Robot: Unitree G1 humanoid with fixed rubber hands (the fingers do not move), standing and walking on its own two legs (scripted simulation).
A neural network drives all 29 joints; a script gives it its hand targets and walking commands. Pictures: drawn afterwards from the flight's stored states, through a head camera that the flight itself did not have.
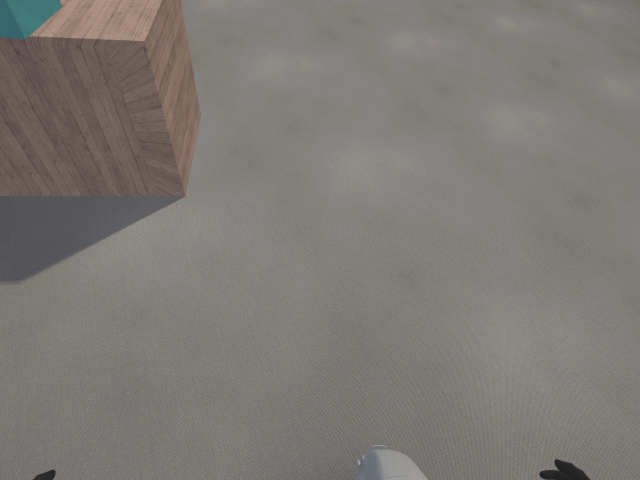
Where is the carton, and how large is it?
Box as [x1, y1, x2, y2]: [0, 0, 61, 38]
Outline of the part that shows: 0,36 17,38 27,37 61,7 59,0 0,0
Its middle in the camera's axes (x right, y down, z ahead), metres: -0.97 -0.77 +1.11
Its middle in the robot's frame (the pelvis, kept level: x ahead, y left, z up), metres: +1.43 +0.89 +0.01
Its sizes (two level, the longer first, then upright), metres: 0.252 0.238 0.242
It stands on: a pedestal, 0.67 m high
